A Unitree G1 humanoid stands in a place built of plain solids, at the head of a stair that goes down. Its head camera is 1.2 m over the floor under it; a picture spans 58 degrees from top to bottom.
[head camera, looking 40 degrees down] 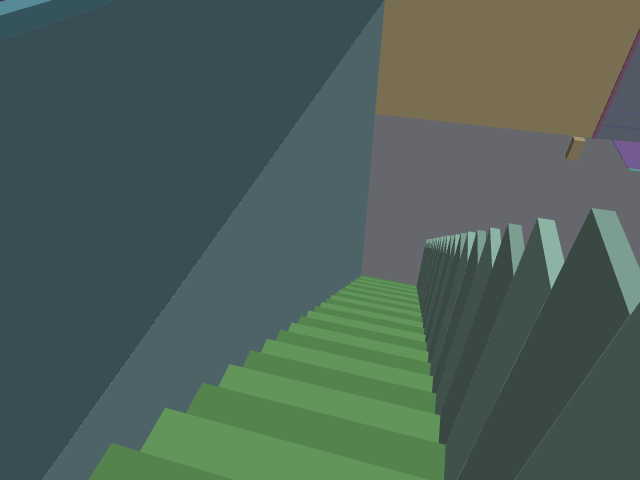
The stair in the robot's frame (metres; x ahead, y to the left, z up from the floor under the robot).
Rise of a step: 0.20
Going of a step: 0.24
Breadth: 1.10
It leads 15 degrees to the right of straight ahead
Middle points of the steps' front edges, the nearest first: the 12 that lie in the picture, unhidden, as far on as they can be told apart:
0.74 0.08 -0.39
0.97 0.01 -0.59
1.20 -0.05 -0.79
1.43 -0.11 -0.98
1.66 -0.17 -1.18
1.89 -0.24 -1.38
2.13 -0.30 -1.58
2.36 -0.36 -1.77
2.59 -0.42 -1.97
2.82 -0.49 -2.17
3.05 -0.55 -2.36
3.29 -0.61 -2.56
